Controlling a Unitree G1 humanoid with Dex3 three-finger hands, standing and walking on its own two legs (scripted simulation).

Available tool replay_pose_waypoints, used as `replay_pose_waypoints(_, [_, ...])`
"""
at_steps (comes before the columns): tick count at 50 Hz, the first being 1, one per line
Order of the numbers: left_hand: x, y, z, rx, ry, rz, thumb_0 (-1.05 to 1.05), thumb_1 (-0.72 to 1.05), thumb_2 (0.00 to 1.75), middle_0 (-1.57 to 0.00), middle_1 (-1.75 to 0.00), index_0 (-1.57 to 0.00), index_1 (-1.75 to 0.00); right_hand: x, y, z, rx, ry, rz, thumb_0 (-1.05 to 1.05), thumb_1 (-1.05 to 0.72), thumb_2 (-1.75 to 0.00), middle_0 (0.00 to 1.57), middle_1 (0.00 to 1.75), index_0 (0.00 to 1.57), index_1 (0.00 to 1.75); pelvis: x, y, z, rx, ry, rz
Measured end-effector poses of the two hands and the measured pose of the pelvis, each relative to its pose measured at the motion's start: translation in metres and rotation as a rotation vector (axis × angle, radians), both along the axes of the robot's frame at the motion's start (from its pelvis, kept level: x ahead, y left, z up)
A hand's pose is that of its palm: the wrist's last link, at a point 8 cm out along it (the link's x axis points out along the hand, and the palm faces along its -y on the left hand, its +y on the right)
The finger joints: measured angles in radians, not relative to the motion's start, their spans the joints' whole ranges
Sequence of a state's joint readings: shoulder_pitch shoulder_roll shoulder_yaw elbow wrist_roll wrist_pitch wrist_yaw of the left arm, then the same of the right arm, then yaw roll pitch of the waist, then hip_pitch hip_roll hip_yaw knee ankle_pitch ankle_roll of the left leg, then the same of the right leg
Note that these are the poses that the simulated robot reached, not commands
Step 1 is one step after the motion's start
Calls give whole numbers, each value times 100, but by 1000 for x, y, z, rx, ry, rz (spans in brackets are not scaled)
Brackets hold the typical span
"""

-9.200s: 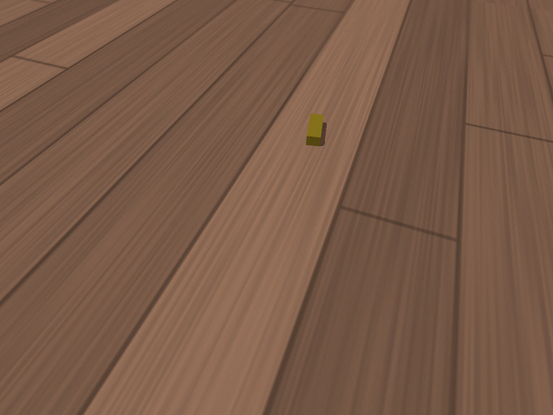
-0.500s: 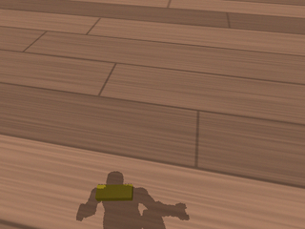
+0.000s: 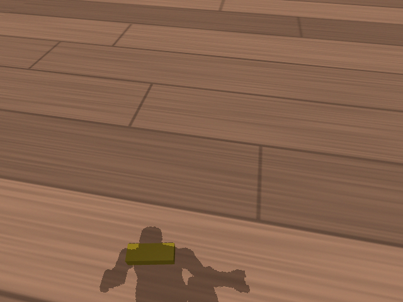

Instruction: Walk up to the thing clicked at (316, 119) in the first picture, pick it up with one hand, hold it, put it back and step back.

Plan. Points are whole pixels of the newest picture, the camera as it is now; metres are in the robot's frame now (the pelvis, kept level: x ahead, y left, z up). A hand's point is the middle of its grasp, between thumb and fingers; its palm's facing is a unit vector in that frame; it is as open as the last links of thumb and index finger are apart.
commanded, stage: stand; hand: left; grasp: from above
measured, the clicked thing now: (151, 253) +0.44 +0.25 -0.75
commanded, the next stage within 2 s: rise first in 0.60 s
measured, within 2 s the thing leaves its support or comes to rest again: neither
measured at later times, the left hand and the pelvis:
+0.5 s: hand out of the picture +0.07 +0.26 -0.16, palm faces -0.03 -0.94 -0.35, open 7.4 cm; pelvis +0.01 +0.00 +0.00, yaw +0 degrees
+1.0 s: hand (94, 293) +0.17 +0.26 -0.17, palm faces -0.05 -0.93 -0.37, open 10.1 cm; pelvis -0.01 +0.00 -0.02, yaw -2 degrees
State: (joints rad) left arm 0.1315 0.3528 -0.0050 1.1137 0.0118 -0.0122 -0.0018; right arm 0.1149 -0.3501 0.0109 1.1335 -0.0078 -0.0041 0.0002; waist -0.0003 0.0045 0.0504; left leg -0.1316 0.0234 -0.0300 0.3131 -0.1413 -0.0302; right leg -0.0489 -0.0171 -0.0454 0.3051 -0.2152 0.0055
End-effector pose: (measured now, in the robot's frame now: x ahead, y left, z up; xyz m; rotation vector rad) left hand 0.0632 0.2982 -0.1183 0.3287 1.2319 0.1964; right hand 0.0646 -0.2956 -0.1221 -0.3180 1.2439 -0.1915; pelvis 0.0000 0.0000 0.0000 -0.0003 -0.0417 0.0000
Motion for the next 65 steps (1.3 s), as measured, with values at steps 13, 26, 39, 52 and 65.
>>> replay_pose_waypoints(13, [0,0,-2,-4,17,-1,1,90,90,-20,-30,-20,-30,-2,0,0,-5,19,-4,1,-90,-89,20,30,20,30,2,1,0,-1,7,-1])
replay_pose_waypoints(26, [7,2,-1,-2,5,-1,0,90,90,-20,-30,-20,-30,7,3,0,-3,1,4,1,-90,-89,20,30,20,30,6,3,0,1,7,-3])
replay_pose_waypoints(39, [24,-1,2,-5,-78,24,1,86,92,-18,-34,-18,-35,18,9,1,3,-95,-10,1,-91,-89,20,30,20,30,2,4,-3,1,35,-2])
replay_pose_waypoints(52, [99,1,-15,33,-131,-91,0,18,98,-4,-93,-6,-91,8,40,-12,61,-193,-73,1,-89,-89,20,30,20,30,-8,7,-26,-2,173,-34])
replay_pose_waypoints(65, [88,7,-53,87,-106,-128,0,-43,98,-5,-108,-7,-107,40,45,-37,34,-313,-28,1,-88,-89,20,30,20,30,-5,15,-66,-10,283,-44])
